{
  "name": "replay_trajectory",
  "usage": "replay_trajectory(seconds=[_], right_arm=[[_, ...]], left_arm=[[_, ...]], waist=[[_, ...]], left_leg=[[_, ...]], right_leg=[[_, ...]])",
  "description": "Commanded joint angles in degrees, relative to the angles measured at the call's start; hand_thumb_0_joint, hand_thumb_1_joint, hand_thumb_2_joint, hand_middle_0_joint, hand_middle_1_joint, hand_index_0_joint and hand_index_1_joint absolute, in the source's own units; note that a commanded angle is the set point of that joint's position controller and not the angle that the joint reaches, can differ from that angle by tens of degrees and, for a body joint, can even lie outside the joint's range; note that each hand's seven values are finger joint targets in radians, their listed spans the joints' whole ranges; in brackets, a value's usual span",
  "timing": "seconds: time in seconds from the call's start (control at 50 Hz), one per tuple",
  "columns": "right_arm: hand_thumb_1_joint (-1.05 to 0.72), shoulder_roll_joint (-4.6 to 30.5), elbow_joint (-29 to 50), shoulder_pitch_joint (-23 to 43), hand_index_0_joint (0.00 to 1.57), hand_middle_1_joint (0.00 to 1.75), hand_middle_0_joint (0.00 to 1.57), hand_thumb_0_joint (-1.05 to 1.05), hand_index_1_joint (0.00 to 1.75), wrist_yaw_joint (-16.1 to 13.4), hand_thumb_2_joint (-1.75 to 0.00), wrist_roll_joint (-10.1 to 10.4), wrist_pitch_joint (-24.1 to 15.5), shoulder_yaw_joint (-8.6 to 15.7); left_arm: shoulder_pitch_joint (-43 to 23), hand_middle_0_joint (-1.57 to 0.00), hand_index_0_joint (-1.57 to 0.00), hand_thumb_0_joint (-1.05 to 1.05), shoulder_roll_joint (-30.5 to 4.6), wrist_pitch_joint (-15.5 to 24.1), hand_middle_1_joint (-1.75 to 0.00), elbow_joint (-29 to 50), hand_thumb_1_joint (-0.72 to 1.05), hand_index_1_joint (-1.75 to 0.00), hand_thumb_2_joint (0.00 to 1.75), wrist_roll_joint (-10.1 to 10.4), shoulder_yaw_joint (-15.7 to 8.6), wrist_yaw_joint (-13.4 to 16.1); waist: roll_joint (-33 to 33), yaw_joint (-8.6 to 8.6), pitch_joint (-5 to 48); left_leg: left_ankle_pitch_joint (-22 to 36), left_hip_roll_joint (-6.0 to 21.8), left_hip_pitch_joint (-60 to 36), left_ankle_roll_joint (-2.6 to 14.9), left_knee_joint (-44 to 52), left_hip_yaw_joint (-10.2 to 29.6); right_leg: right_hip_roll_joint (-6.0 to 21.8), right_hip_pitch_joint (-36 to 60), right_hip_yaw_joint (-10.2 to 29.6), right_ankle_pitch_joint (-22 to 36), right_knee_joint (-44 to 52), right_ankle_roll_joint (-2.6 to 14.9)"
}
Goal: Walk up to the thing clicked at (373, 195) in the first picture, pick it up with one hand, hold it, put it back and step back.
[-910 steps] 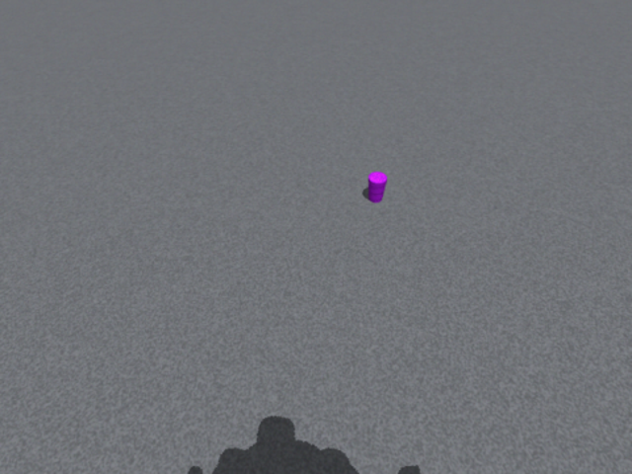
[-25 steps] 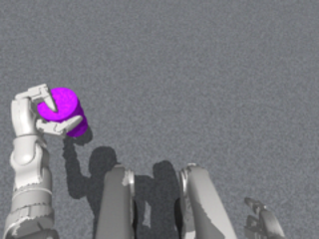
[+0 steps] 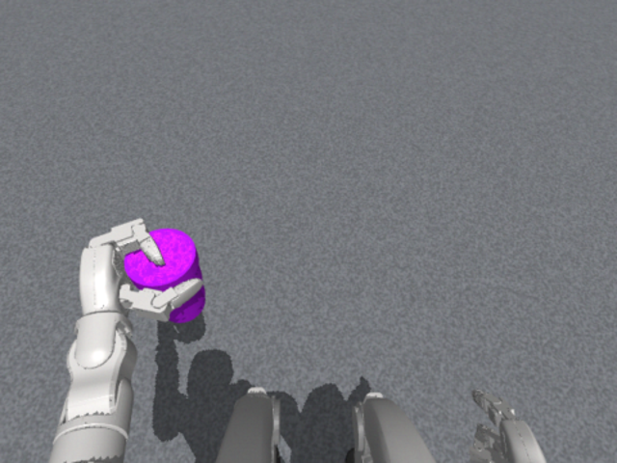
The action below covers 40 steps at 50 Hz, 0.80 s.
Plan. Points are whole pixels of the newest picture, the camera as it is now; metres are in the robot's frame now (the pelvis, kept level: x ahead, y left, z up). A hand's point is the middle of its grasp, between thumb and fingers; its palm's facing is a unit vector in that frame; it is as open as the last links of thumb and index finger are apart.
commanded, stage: lift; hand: left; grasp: from the side
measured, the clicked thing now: (173, 281) +0.36 +0.20 -0.02
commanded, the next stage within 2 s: hold in 0.90 s
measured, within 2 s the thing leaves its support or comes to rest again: neither
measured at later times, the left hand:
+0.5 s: hand (157, 231) +0.36 +0.19 +0.10, palm faces +0.18 -0.98 -0.03, open 6.9 cm
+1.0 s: hand (162, 213) +0.37 +0.17 +0.13, palm faces +0.18 -0.98 -0.02, open 7.0 cm
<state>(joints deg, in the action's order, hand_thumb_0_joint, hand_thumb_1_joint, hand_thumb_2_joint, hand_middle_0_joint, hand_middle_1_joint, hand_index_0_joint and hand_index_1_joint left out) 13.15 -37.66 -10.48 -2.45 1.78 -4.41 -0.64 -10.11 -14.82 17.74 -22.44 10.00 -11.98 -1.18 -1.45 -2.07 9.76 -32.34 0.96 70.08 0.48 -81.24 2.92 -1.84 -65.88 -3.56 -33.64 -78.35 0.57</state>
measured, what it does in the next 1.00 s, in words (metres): rises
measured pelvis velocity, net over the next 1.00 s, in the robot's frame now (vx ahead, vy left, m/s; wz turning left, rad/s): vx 0.04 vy -0.01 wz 0.02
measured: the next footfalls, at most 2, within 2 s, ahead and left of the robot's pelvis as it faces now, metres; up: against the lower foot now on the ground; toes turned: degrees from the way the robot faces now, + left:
none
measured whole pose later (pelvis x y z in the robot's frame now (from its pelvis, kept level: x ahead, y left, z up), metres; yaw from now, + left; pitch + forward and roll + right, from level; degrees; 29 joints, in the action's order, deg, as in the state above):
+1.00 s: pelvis +0.04 -0.01 +0.09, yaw +1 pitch +10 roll -2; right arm 12.5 -39.6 -13.6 -1.3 -0.4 -2.9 -0.3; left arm -6.2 -10.4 19.4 -23.4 8.8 -7.7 1.1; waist -1.0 -1.4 4.2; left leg -25.3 0.9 39.2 0.1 -54.6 1.5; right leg -1.8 -35.9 -1.8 -26.4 -52.3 0.9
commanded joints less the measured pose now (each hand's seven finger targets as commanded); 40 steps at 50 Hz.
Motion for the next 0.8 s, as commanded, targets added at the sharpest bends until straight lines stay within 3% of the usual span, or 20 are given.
replay_trajectory(seconds=[0.0,0.04,0.06,0.12,0.18,0.22,0.26,0.32,0.38,0.42,0.44,0.5,0.54,0.62,0.68,0.72,0.74,0.78], right_arm=[[-0.92,8.5,5.9,-2.6,0.2,0.3,0.2,0.0,0.3,-0.1,-0.9,-0.1,-2.4,3.1],[-0.92,8.3,5.9,-2.7,0.2,0.3,0.2,0.0,0.3,0.0,-0.9,0.1,-2.3,2.9],[-0.91,8.3,5.9,-2.9,0.2,0.3,0.2,0.0,0.3,0.0,-0.9,0.1,-2.2,3.1],[-0.92,7.8,6.1,-2.7,0.2,0.3,0.2,0.0,0.3,0.1,-0.9,-0.3,-2.3,2.7],[-0.92,7.6,6.0,-3.7,0.2,0.3,0.2,0.0,0.3,0.0,-0.9,-0.5,-2.2,2.7],[-0.92,7.7,5.8,-3.9,0.2,0.3,0.2,0.0,0.3,0.0,-0.9,-0.6,-2.0,2.7],[-0.92,7.6,5.8,-4.1,0.2,0.3,0.2,0.0,0.3,-0.1,-0.9,-0.7,-1.9,2.7],[-0.92,7.1,5.5,-4.4,0.2,0.3,0.2,0.0,0.3,0.1,-0.9,-1.0,-1.7,2.5],[-0.92,6.7,5.8,-3.9,0.2,0.3,0.2,0.0,0.3,0.1,-0.9,-1.1,-1.6,2.3],[-0.92,7.1,5.6,-3.6,0.2,0.3,0.2,0.0,0.3,0.2,-0.9,-1.2,-1.6,2.6],[-0.92,6.7,5.7,-4.0,0.2,0.3,0.2,0.0,0.3,0.1,-0.9,-1.3,-1.5,2.4],[-0.91,6.7,5.8,-3.6,0.2,0.3,0.2,0.0,0.3,0.2,-0.9,-1.4,-1.6,2.6],[-0.92,6.9,5.2,-4.1,0.2,0.3,0.2,0.0,0.3,0.1,-0.9,-1.5,-1.5,2.8],[-0.92,6.8,5.5,-3.4,0.2,0.3,0.2,0.0,0.3,0.5,-0.9,-1.6,-1.5,2.8],[-0.92,7.0,5.1,-3.9,0.2,0.3,0.2,0.0,0.3,0.3,-0.9,-1.6,-1.3,3.0],[-0.92,6.5,5.2,-3.3,0.2,0.3,0.2,0.0,0.3,0.5,-0.9,-1.7,-1.4,2.7],[-0.92,6.9,5.1,-3.4,0.2,0.3,0.2,0.0,0.3,0.4,-0.9,-1.7,-1.4,3.0],[-0.92,6.9,4.9,-3.5,0.2,0.3,0.2,0.0,0.3,0.4,-0.9,-1.7,-1.3,3.0]], left_arm=[[-16.3,-1.27,-1.29,0.0,-9.1,6.3,-1.38,18.0,0.18,-1.37,1.2,1.1,-3.1,0.0],[-15.1,-1.29,-1.31,0.0,-7.5,6.2,-1.4,17.0,0.16,-1.39,1.21,1.3,-1.6,-0.1],[-13.6,-1.28,-1.31,0.0,-7.8,6.2,-1.39,16.9,0.18,-1.39,1.22,1.6,-2.8,0.1],[-15.7,-1.29,-1.3,0.0,-7.4,6.8,-1.38,18.5,0.17,-1.38,1.2,1.1,-1.5,0.5],[-13.7,-1.28,-1.3,0.0,-6.1,6.5,-1.38,17.6,0.16,-1.38,1.21,0.9,-0.6,0.8],[-14.0,-1.29,-1.3,0.0,-7.3,6.6,-1.39,18.3,0.16,-1.39,1.22,0.6,-1.3,1.0],[-14.2,-1.28,-1.3,0.0,-6.2,6.6,-1.38,18.9,0.16,-1.38,1.22,0.7,0.1,1.1],[-12.9,-1.29,-1.31,0.0,-6.3,6.4,-1.4,17.6,0.17,-1.4,1.22,0.2,-0.8,1.8],[-14.6,-1.29,-1.3,0.0,-4.6,6.7,-1.4,18.7,0.17,-1.4,1.23,0.3,0.7,1.9],[-14.4,-1.28,-1.3,0.0,-6.1,6.9,-1.39,18.4,0.18,-1.39,1.22,-0.1,-0.6,2.2],[-13.7,-1.27,-1.28,0.0,-4.8,6.6,-1.39,16.8,0.2,-1.38,1.23,-0.3,0.8,2.1],[-15.1,-1.27,-1.29,0.0,-3.9,7.2,-1.39,17.8,0.2,-1.39,1.24,0.1,1.2,2.0],[-13.9,-1.26,-1.28,0.0,-4.9,7.2,-1.39,16.4,0.2,-1.39,1.24,0.1,0.1,2.0],[-13.9,-1.27,-1.29,0.0,-3.2,7.5,-1.4,16.8,0.18,-1.4,1.24,0.0,1.5,2.1],[-13.5,-1.27,-1.28,0.0,-4.2,7.6,-1.38,16.1,0.19,-1.39,1.24,-0.1,0.7,2.2],[-14.6,-1.27,-1.28,0.0,-2.8,8.0,-1.39,17.2,0.16,-1.39,1.23,0.2,1.7,2.1],[-15.0,-1.27,-1.28,0.0,-4.3,8.2,-1.39,18.2,0.16,-1.39,1.23,0.3,0.3,2.2],[-14.3,-1.28,-1.29,0.0,-3.7,8.0,-1.39,17.3,0.19,-1.4,1.24,-0.2,1.2,2.4]], waist=[[-5.4,0.32,22.0],[-4.6,0.46,20.7],[-3.8,0.78,20.9],[-3.3,0.14,19.1],[-2.7,-0.18,19.7],[-3.2,0.36,19.5],[-2.6,-0.03,19.9],[-2.6,0.44,17.5],[-2.6,-0.01,16.3],[-4.2,1.03,14.9],[-2.8,0.32,14.8],[-2.6,-0.07,14.9],[-2.4,0.55,15.0],[-2.8,0.57,13.8],[-1.0,0.21,14.1],[-1.1,0.25,13.2],[-2.3,0.79,14.5],[-1.1,0.55,13.8]], left_leg=[[12.9,-0.4,-25.4,-0.06,15.9,1.8],[15.1,-0.3,-27.6,-0.11,17.4,1.7],[15.6,-0.5,-27.5,0.07,17.7,1.3],[14.1,-0.6,-28.2,0.19,19.6,0.9],[16.9,-0.5,-30.8,0.34,20.8,0.7],[18.5,-0.5,-32.5,0.26,22.0,0.6],[20.6,-0.5,-34.1,0.46,22.5,0.1],[19.6,-0.5,-34.8,0.26,24.8,0.4],[19.4,-0.5,-35.9,0.24,26.3,0.3],[19.4,-0.5,-37.6,-0.1,28.1,0.3],[19.3,-0.5,-37.5,0.13,27.9,0.2],[19.9,-0.6,-38.5,0.22,28.7,-0.2],[21.4,-0.6,-39.2,0.25,29.2,-0.3],[21.9,-0.5,-41.0,0.06,30.8,-0.2],[22.5,-0.7,-40.5,0.39,31.0,-0.8],[22.2,-0.6,-41.2,0.34,31.6,-0.6],[22.9,-0.7,-42.3,0.35,31.7,-1.0],[23.6,-0.6,-42.7,0.29,32.2,-0.8]], right_leg=[[0.1,12.0,0.9,14.8,13.8,1.28],[0.1,13.8,0.8,16.5,15.1,1.26],[0.2,15.5,1.1,17.3,16.1,1.16],[0.2,17.6,1.3,16.8,18.3,0.96],[0.1,20.2,1.4,19.6,20.2,0.72],[0.2,22.1,1.6,20.8,21.2,0.78],[0.3,24.4,1.9,23.3,22.7,0.52],[0.2,25.4,1.7,21.9,24.3,0.65],[0.2,26.7,1.8,22.1,25.7,0.56],[0.2,26.5,1.5,21.3,26.2,0.86],[0.2,27.7,1.7,21.8,27.0,0.68],[0.3,29.5,2.0,23.1,28.2,0.53],[0.3,30.3,2.0,24.1,28.8,0.53],[0.3,31.1,1.8,24.1,29.7,0.63],[0.5,33.8,2.4,26.0,31.1,0.31],[0.4,33.9,2.3,25.5,31.1,0.34],[0.6,34.6,2.6,26.1,31.7,0.33],[0.4,35.1,2.4,26.6,31.7,0.35]])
